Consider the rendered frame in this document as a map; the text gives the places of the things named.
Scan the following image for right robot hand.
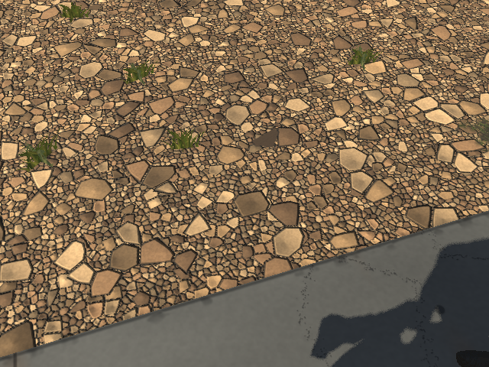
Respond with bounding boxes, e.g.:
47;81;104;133
456;350;489;367

